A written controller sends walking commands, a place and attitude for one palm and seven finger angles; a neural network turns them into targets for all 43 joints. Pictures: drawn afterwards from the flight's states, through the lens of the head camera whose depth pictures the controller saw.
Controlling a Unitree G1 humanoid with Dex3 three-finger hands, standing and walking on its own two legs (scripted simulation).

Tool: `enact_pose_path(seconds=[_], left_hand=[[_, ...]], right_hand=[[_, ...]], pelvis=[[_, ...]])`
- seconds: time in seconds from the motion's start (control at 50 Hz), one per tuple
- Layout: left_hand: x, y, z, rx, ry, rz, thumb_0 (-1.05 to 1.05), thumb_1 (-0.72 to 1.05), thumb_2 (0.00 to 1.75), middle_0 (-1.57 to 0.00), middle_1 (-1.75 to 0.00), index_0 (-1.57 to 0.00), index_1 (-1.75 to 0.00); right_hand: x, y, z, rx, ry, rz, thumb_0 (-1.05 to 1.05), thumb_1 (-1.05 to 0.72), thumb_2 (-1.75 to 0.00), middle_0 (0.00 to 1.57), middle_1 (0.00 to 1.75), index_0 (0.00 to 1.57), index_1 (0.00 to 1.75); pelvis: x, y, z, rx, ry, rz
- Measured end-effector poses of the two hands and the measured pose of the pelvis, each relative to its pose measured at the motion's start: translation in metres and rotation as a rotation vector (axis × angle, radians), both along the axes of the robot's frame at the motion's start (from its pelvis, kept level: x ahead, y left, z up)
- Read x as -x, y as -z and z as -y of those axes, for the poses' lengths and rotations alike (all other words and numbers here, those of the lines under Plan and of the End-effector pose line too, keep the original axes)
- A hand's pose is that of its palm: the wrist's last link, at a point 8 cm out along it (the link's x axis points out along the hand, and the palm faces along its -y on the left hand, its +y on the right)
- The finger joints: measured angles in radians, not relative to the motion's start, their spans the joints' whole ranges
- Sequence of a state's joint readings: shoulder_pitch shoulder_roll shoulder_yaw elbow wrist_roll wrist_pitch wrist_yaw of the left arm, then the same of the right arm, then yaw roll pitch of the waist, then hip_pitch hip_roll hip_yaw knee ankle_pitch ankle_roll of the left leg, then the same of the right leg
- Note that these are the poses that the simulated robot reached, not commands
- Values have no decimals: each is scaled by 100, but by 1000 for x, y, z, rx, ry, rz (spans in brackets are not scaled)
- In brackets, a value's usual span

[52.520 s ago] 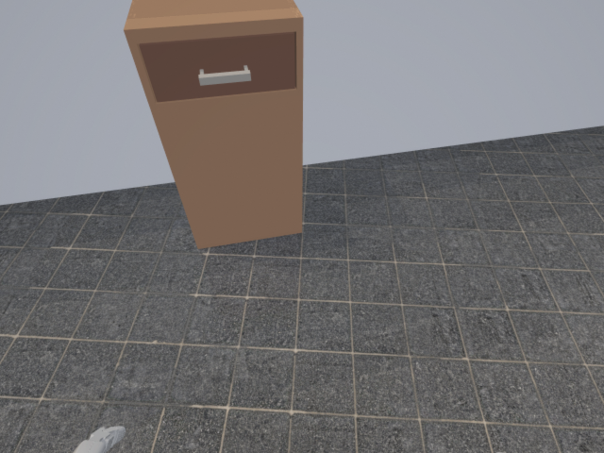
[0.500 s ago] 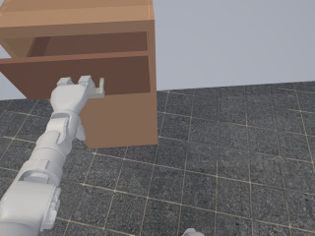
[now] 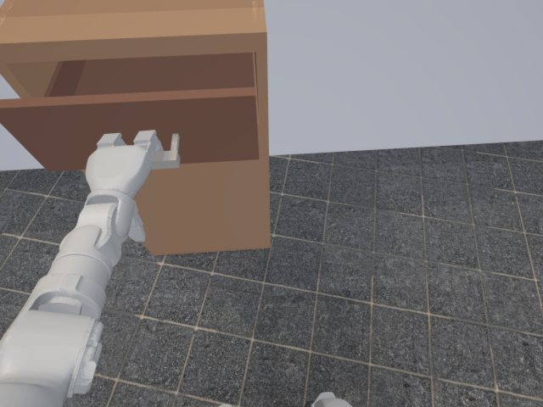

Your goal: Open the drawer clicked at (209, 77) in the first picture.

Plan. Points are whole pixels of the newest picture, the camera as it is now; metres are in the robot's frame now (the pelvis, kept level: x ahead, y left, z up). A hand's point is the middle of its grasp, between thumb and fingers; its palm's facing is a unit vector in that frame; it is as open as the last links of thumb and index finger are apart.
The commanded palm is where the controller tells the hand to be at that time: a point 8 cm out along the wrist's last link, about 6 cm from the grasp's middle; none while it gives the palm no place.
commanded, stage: lower the fingers behind the handle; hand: left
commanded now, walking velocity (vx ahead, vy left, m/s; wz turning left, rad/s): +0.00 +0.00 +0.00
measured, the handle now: (138, 151) +0.52 +0.22 +0.02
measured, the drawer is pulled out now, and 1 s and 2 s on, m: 0.10 0.10 0.09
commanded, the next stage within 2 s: lift the fingers back up to retry in 1.46 s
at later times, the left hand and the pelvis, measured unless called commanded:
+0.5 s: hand (135, 188) +0.46 +0.22 +0.00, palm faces -0.04 -0.02 -1.00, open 14.0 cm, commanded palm +0.44 +0.23 +0.03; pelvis -0.02 +0.00 -0.02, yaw +0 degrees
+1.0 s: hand (135, 189) +0.46 +0.22 +0.00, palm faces +0.00 +0.00 -1.00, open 14.2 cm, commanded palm +0.43 +0.23 -0.01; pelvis -0.05 +0.00 -0.04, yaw +0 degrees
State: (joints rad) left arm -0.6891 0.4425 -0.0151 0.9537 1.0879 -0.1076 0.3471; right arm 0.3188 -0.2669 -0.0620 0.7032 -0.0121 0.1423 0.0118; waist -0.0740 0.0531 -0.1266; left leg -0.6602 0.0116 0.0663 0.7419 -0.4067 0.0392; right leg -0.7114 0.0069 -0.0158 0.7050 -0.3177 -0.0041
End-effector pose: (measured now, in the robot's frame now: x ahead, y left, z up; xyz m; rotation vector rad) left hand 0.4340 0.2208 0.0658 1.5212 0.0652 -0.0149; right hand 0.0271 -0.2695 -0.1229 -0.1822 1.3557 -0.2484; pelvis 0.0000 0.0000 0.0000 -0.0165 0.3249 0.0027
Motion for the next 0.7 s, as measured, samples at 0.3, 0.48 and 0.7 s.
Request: enact_pose_path(seconds=[0.3,0.48,0.7], left_hand=[[-2,8,-2,-17,-9,2,0,-49,30,-27,-120,-31,-120],[-4,10,-3,-35,-20,12,0,-49,30,-26,-120,-29,-120],[-4,12,-3,-40,-17,23,0,-49,30,-25,-120,-26,-120]], right_hand=[[18,6,4,18,-3,-25,0,-90,-90,20,30,21,30],[32,12,4,24,-2,-33,0,-90,-90,20,30,21,30],[48,20,0,27,0,-33,0,-90,-90,20,30,21,30]], pelvis=[[11,10,2,1,-3,-33],[21,17,2,3,-5,-55],[34,28,0,4,-1,-73]])
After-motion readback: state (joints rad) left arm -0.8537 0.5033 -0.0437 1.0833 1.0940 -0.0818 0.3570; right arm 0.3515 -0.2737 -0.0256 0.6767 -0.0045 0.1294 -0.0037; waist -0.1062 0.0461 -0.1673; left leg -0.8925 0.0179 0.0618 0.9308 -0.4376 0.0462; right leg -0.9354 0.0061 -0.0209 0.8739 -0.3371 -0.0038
